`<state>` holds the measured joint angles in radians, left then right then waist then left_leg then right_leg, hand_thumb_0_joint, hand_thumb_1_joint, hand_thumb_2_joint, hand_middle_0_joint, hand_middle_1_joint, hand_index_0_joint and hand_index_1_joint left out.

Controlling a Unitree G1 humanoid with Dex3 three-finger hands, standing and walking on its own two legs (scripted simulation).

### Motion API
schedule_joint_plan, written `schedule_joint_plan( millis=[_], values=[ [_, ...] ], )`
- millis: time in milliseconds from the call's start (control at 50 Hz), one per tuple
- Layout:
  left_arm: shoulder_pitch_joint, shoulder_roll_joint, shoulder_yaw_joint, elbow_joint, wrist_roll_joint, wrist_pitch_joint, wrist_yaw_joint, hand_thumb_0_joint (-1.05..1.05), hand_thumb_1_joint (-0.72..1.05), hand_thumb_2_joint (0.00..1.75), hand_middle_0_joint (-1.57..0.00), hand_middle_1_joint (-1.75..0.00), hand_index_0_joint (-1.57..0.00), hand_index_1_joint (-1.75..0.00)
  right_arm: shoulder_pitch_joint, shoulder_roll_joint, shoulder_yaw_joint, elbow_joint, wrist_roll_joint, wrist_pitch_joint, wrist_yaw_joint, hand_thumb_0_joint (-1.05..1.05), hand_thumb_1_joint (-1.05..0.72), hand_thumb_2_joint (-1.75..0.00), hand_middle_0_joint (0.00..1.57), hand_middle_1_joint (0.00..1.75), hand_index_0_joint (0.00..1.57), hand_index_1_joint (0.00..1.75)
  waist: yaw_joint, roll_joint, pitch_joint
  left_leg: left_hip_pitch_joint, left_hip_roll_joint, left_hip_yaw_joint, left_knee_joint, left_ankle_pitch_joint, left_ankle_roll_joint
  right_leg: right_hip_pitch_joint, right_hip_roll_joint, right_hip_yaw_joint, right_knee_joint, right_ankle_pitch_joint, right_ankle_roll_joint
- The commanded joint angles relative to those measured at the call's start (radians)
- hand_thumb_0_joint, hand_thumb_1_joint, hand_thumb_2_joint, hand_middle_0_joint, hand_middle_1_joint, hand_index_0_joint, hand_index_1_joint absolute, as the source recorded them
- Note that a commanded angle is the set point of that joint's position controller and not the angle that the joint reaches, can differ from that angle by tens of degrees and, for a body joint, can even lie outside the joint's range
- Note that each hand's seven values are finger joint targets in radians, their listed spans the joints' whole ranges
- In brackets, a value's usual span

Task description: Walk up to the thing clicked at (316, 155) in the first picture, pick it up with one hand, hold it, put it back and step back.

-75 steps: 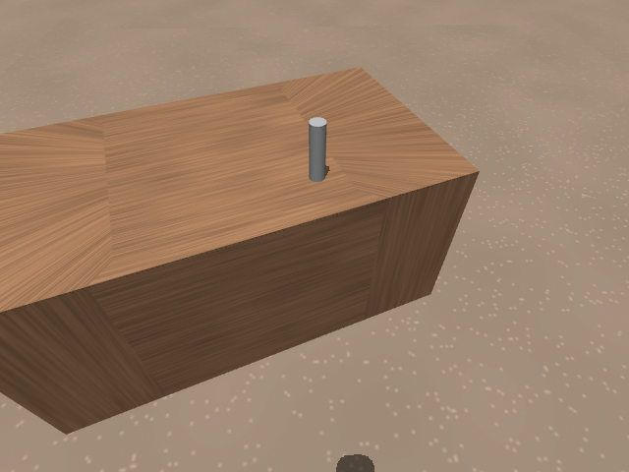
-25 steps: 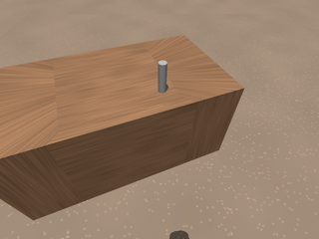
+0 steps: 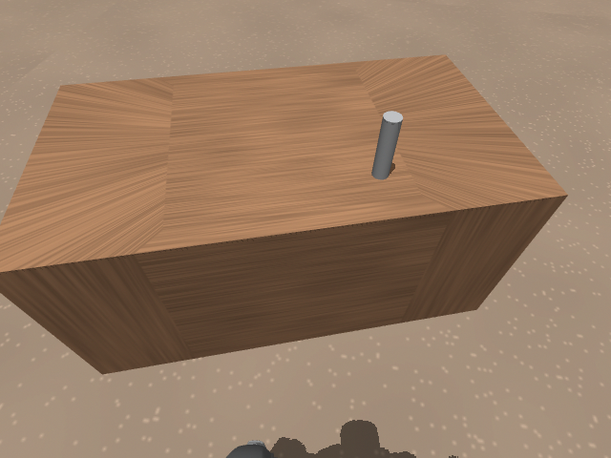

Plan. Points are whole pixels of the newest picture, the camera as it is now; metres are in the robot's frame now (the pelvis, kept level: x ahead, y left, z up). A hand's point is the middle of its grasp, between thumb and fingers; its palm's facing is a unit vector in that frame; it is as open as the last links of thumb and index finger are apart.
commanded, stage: walk up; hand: right
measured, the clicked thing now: (386, 147) +0.79 -0.13 -0.09
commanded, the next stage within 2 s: none
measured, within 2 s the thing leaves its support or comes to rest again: neither
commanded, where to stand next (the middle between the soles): +0.29 -0.03 m, yaw +13 degrees
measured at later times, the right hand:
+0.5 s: hand (519, 400) +0.26 -0.31 -0.15, palm faces -0.15 +0.90 -0.42, open 7.4 cm
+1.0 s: hand (462, 298) +0.44 -0.26 -0.15, palm faces -0.28 +0.88 -0.38, open 7.4 cm
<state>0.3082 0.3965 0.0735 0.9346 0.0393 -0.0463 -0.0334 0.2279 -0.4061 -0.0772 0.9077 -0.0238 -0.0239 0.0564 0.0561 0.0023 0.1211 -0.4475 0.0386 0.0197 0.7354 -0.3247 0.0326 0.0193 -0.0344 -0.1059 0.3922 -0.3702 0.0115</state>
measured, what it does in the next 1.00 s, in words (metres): walks ahead: left foot, then right foot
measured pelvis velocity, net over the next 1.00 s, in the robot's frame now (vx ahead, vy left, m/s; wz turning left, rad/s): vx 0.25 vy -0.05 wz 0.24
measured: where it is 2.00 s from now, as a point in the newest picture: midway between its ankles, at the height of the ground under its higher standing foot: (327, 457)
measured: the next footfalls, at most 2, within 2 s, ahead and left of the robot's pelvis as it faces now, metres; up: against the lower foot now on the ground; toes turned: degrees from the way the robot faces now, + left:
left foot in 0.06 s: +0.19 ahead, +0.13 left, +0.00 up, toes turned +5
right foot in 0.50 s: +0.32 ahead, -0.17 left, +0.00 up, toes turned +13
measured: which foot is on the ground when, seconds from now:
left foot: up 0.00-0.04, down 0.06-0.50, up 0.52-0.84, down 0.86-1.00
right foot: down 0.00-0.10, up 0.12-0.48, down 0.50-1.00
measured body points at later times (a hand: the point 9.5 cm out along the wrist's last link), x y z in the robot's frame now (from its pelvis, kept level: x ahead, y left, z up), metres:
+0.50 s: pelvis +0.16 -0.03 -0.02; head +0.16 -0.03 +0.43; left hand +0.14 +0.32 -0.12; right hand +0.27 -0.35 -0.12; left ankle +0.15 +0.13 -0.73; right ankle +0.23 -0.15 -0.74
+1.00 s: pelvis +0.25 -0.05 -0.02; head +0.30 -0.02 +0.43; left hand +0.25 +0.26 -0.15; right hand +0.45 -0.30 -0.13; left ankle +0.30 +0.07 -0.73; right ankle +0.26 -0.18 -0.70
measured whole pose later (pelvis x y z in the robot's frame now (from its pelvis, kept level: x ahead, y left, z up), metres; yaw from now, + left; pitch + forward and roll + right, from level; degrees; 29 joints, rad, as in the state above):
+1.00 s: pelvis +0.25 -0.05 -0.02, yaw +14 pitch -3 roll +0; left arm 0.23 0.37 0.01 0.84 -0.02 0.02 0.00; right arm 0.15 -0.35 -0.01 0.83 0.00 -0.03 -0.01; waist 0.04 -0.03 0.16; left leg -0.38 -0.03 0.02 0.68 -0.25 0.05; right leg -0.35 -0.05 -0.03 0.97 -0.60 -0.02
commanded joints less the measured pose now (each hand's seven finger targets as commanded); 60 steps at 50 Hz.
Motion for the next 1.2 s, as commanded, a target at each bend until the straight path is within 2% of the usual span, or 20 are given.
schedule_joint_plan(
  millis=[0,40,80,100,200,320,460,480,500,520,620,720,840,880,900,960,1080,1120,1140,1180],
  values=[
    [-0.095,0.254,0.057,-0.147,-0.014,-0.022,0.007,0.00,0.90,0.90,-0.20,-0.30,-0.20,-0.30,0.084,-0.134,-0.058,-0.085,0.012,-0.033,0.003,0.00,-0.90,-0.90,0.20,0.30,0.20,0.30,-0.087,-0.147,-0.111,0.277,-0.052,0.087,-0.202,0.265,0.012,-0.151,-0.143,-0.019,0.114,0.506,-0.140],
    [-0.005,0.190,0.039,-0.157,-0.020,-0.011,0.002,0.00,0.90,0.90,-0.20,-0.30,-0.20,-0.30,0.245,-0.197,-0.099,-0.053,-0.001,-0.036,-0.014,0.00,-0.90,-0.90,0.20,0.30,0.20,0.30,-0.143,0.017,-0.223,0.615,-0.064,0.049,-0.174,0.212,0.057,-0.379,-0.096,-0.060,0.429,0.370,-0.105],
    [0.097,0.134,0.026,-0.176,-0.012,0.005,-0.005,0.00,0.90,0.90,-0.20,-0.30,-0.20,-0.30,0.281,-0.346,-0.129,-0.098,-0.008,-0.044,-0.038,0.00,-0.90,-0.90,0.20,0.30,0.20,0.30,-0.131,0.227,-0.285,0.643,0.294,-0.661,-0.390,-0.331,0.205,-0.638,0.030,0.052,0.806,-0.254,-0.076],
    [0.070,0.261,0.054,-0.173,-0.018,0.015,-0.002,0.00,0.90,0.90,-0.20,-0.30,-0.20,-0.30,0.218,-0.371,-0.139,-0.132,0.023,-0.044,-0.038,0.00,-0.90,-0.90,0.20,0.30,0.20,0.30,-0.137,0.139,-0.272,0.500,0.363,-0.812,-0.542,-0.498,0.271,-0.564,-0.030,0.150,0.842,-0.242,-0.089],
    [0.149,0.238,0.065,-0.098,-0.022,0.028,-0.018,0.00,0.90,0.90,-0.20,-0.30,-0.20,-0.30,0.060,-0.262,-0.079,-0.174,0.022,-0.065,-0.043,0.00,-0.90,-0.90,0.20,0.30,0.20,0.30,-0.016,0.080,-0.017,0.072,0.204,-0.362,-0.482,-0.237,0.169,-0.438,-0.118,0.151,0.646,-0.073,-0.069],
    [0.124,0.214,0.085,-0.142,-0.002,0.036,-0.049,0.00,0.90,0.90,-0.20,-0.30,-0.20,-0.30,0.073,-0.300,-0.088,-0.195,0.003,-0.081,-0.044,0.00,-0.90,-0.90,0.20,0.30,0.20,0.30,-0.017,0.191,-0.008,0.002,0.183,-0.324,-0.485,-0.329,0.187,-0.411,-0.089,0.090,0.450,-0.006,-0.038],
    [0.229,0.224,0.105,-0.108,0.005,0.014,-0.022,0.00,0.90,0.90,-0.20,-0.30,-0.20,-0.30,0.030,-0.208,-0.046,-0.211,0.000,-0.044,-0.060,0.00,-0.90,-0.90,0.20,0.30,0.20,0.30,0.071,-0.036,-0.067,-0.191,0.035,-0.155,-0.087,-0.292,0.086,-0.077,0.000,0.044,0.183,0.011,-0.052],
    [0.281,0.297,0.120,-0.113,0.024,0.002,-0.009,0.00,0.90,0.90,-0.20,-0.30,-0.20,-0.30,0.034,-0.136,-0.024,-0.226,0.011,-0.041,-0.066,0.00,-0.90,-0.90,0.20,0.30,0.20,0.30,0.105,-0.276,-0.040,-0.291,-0.083,-0.062,0.228,-0.280,0.037,-0.080,-0.168,0.356,-0.058,-0.291,-0.097],
    [0.163,0.330,0.111,-0.164,0.022,-0.014,-0.001,0.00,0.90,0.90,-0.20,-0.30,-0.20,-0.30,0.100,-0.117,-0.012,-0.208,0.018,-0.036,-0.078,0.00,-0.90,-0.90,0.20,0.30,0.20,0.30,0.027,-0.276,0.021,-0.354,-0.137,-0.064,0.413,-0.219,0.005,-0.181,-0.351,0.654,-0.215,-0.419,-0.124],
    [0.047,0.364,0.108,-0.198,0.013,-0.009,0.001,0.00,0.90,0.90,-0.20,-0.30,-0.20,-0.30,0.129,-0.196,-0.033,-0.191,0.016,-0.042,-0.088,0.00,-0.90,-0.90,0.20,0.30,0.20,0.30,-0.010,-0.217,0.048,-0.306,-0.063,-0.117,0.443,-0.193,0.007,-0.266,-0.429,0.754,-0.264,-0.434,-0.220],
    [0.089,0.255,0.067,-0.151,-0.020,-0.030,0.017,0.00,0.90,0.90,-0.20,-0.30,-0.20,-0.30,0.138,-0.180,-0.020,-0.122,0.028,-0.053,-0.068,0.00,-0.90,-0.90,0.20,0.30,0.20,0.30,-0.023,-0.150,-0.045,-0.159,-0.028,-0.082,0.289,-0.073,-0.002,-0.135,-0.234,0.237,0.001,0.490,-0.177],
    [0.106,0.243,0.050,-0.169,-0.018,-0.024,0.037,0.00,0.90,0.90,-0.20,-0.30,-0.20,-0.30,0.027,-0.125,-0.002,-0.157,0.024,-0.030,-0.056,0.00,-0.90,-0.90,0.20,0.30,0.20,0.30,0.014,-0.180,-0.096,-0.056,-0.046,0.002,0.065,0.026,-0.005,-0.094,-0.215,0.109,0.099,0.837,-0.182],
    [0.024,0.196,0.011,-0.197,-0.050,0.002,0.044,0.00,0.90,0.90,-0.20,-0.30,-0.20,-0.30,0.107,-0.191,-0.032,-0.107,0.014,-0.035,-0.074,0.00,-0.90,-0.90,0.20,0.30,0.20,0.30,-0.083,0.018,-0.227,0.382,-0.017,-0.041,-0.208,0.471,0.079,-0.305,-0.143,0.018,0.435,0.590,-0.087],
    [0.091,0.122,0.000,-0.186,-0.075,0.021,0.049,0.00,0.90,0.90,-0.20,-0.30,-0.20,-0.30,0.090,-0.255,-0.035,-0.145,0.008,-0.040,-0.086,0.00,-0.90,-0.90,0.20,0.30,0.20,0.30,-0.051,0.165,-0.304,0.472,0.318,-0.488,-0.232,0.833,0.279,-0.479,0.030,0.068,0.667,-0.225,-0.023],
    [0.086,0.171,0.006,-0.160,-0.068,0.042,0.058,0.00,0.90,0.90,-0.20,-0.30,-0.20,-0.30,0.047,-0.250,-0.032,-0.138,0.034,-0.034,-0.087,0.00,-0.90,-0.90,0.20,0.30,0.20,0.30,-0.052,0.141,-0.300,0.377,0.350,-0.492,-0.249,0.724,0.331,-0.399,-0.035,0.134,0.692,-0.312,-0.026],
    [0.014,0.182,0.010,-0.117,-0.060,0.050,0.050,0.00,0.90,0.90,-0.20,-0.30,-0.20,-0.30,-0.095,-0.202,-0.008,-0.144,0.023,-0.018,-0.094,0.00,-0.90,-0.90,0.20,0.30,0.20,0.30,-0.029,0.124,-0.176,0.143,0.209,-0.276,-0.260,0.494,0.208,-0.353,-0.049,0.148,0.582,-0.233,-0.046],
    [0.072,0.183,0.016,-0.034,-0.040,0.010,0.071,0.00,0.90,0.90,-0.20,-0.30,-0.20,-0.30,-0.146,-0.204,-0.011,-0.136,0.017,0.028,-0.063,0.00,-0.90,-0.90,0.20,0.30,0.20,0.30,-0.001,0.121,-0.186,0.094,0.110,-0.177,-0.103,0.334,0.123,-0.190,0.014,0.059,0.126,0.137,-0.028],
    [0.027,0.305,0.044,-0.059,-0.007,-0.014,0.082,0.00,0.90,0.90,-0.20,-0.30,-0.20,-0.30,-0.155,-0.136,0.002,-0.152,0.027,0.042,-0.052,0.00,-0.90,-0.90,0.20,0.30,0.20,0.30,-0.007,-0.121,-0.130,-0.099,-0.015,-0.093,0.097,0.137,0.017,-0.185,-0.251,0.432,-0.015,0.173,-0.124],
    [-0.050,0.388,0.059,-0.076,-0.011,-0.008,0.084,0.00,0.90,0.90,-0.20,-0.30,-0.20,-0.30,-0.177,-0.169,-0.016,-0.152,0.015,0.054,-0.059,0.00,-0.90,-0.90,0.20,0.30,0.20,0.30,-0.012,-0.229,-0.093,-0.073,-0.052,-0.075,0.262,-0.227,-0.007,-0.349,-0.440,0.596,-0.080,0.207,-0.282],
    [-0.144,0.332,0.056,-0.105,-0.011,-0.013,0.084,0.00,0.90,0.90,-0.20,-0.30,-0.20,-0.30,-0.132,-0.211,-0.034,-0.119,0.005,0.057,-0.052,0.00,-0.90,-0.90,0.20,0.30,0.20,0.30,-0.059,-0.140,-0.041,-0.036,0.026,-0.131,0.306,-0.215,-0.017,-0.384,-0.421,0.517,-0.005,0.352,-0.310]
  ],
)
